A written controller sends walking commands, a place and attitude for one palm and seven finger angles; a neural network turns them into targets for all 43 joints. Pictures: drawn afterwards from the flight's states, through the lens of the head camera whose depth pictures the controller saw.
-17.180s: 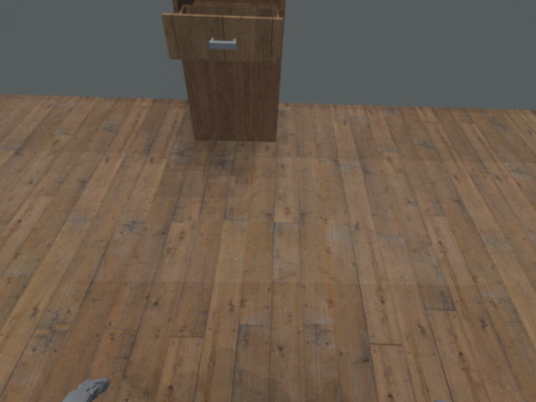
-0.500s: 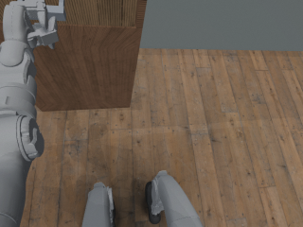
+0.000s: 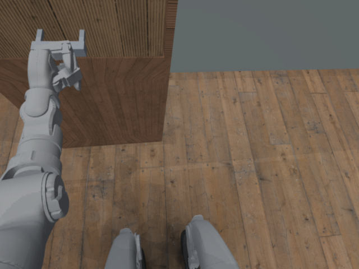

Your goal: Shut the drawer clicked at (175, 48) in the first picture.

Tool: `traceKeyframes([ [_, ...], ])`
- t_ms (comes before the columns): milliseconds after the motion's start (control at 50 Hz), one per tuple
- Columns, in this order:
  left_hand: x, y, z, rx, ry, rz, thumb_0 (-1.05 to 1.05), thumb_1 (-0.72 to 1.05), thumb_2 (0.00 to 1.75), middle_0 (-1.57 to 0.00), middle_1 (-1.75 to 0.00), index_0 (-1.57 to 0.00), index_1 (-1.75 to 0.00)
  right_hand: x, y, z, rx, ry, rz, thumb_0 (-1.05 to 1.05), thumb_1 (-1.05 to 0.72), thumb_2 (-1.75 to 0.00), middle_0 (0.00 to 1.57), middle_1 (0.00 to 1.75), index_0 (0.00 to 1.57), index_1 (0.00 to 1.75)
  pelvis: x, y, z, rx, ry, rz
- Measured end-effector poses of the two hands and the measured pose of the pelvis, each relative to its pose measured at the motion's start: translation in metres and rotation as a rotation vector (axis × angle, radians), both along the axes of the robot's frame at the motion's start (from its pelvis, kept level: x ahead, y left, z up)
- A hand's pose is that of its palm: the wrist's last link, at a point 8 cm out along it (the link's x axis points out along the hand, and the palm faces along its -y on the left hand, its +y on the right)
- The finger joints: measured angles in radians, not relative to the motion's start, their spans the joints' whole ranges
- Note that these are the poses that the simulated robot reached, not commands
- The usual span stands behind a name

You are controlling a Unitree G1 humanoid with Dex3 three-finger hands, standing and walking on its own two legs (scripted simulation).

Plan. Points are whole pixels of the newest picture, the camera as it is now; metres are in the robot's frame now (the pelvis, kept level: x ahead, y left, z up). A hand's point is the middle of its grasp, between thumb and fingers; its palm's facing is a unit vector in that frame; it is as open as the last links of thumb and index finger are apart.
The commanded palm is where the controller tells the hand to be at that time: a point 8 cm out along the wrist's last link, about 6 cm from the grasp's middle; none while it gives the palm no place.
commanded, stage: draw the hand back to the body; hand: left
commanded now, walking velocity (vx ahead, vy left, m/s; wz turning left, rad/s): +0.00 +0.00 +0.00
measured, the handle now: (60, 41) +0.61 +0.20 +0.05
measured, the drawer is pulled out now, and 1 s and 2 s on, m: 0.00 0.00 0.00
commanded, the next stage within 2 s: step back with the hand held close in 1.44 s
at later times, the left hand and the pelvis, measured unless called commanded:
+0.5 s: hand (34, 103) +0.40 +0.19 +0.13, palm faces +0.02 -1.00 -0.05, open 3.3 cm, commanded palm +0.37 +0.24 +0.14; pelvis +0.05 -0.01 +0.06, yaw +2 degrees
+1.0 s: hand out of the picture +0.28 +0.22 +0.22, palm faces +0.32 -0.90 -0.30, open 3.3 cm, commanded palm +0.23 +0.26 +0.23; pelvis +0.04 -0.01 +0.10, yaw +3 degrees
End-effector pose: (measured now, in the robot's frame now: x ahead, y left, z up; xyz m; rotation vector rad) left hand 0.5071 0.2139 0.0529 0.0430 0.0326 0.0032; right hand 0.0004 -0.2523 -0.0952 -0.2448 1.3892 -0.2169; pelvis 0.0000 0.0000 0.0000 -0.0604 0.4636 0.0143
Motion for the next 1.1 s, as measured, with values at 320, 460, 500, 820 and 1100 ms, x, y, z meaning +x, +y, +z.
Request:
traceKeyframes([
  [320, -0.066, 0.019, 0.049, 0.016, -0.029, 0.000, 0.03, 0.89, 0.89, -1.40, -1.60, -1.40, -1.60, 0.088, 0.001, 0.034, 0.062, -0.176, -0.004, 0.01, -0.91, -0.90, 0.20, 0.30, 0.20, 0.30, 0.042, -0.004, 0.044, 0.020, -0.101, -0.009],
  [460, -0.114, 0.030, 0.073, -0.005, -0.047, 0.030, 0.02, 0.90, 0.89, -1.40, -1.60, -1.40, -1.60, 0.150, -0.003, 0.060, 0.044, -0.369, 0.082, 0.01, -0.91, -0.90, 0.20, 0.30, 0.20, 0.30, 0.048, -0.006, 0.058, 0.023, -0.191, 0.021],
  [500, -0.127, 0.029, 0.080, 0.004, -0.056, 0.014, 0.02, 0.90, 0.89, -1.40, -1.60, -1.40, -1.60, 0.165, -0.003, 0.067, 0.041, -0.426, 0.103, 0.01, -0.91, -0.90, 0.20, 0.30, 0.20, 0.30, 0.047, -0.006, 0.060, 0.025, -0.215, 0.026],
  [820, -0.222, 0.042, 0.143, 0.229, -0.019, 0.245, 0.02, 0.90, 0.89, -1.40, -1.60, -1.40, -1.60, 0.222, 0.029, 0.111, 0.078, -0.654, 0.182, 0.01, -0.91, -0.90, 0.20, 0.30, 0.20, 0.30, 0.042, -0.008, 0.089, 0.059, -0.421, 0.027],
  [1100, -0.288, 0.049, 0.198, 0.324, -0.122, 0.342, 0.02, 0.90, 0.89, -1.40, -1.60, -1.40, -1.60, 0.228, 0.036, 0.121, 0.110, -0.705, 0.245, 0.01, -0.91, -0.90, 0.20, 0.30, 0.21, 0.30, 0.047, -0.012, 0.101, 0.063, -0.514, 0.030],
])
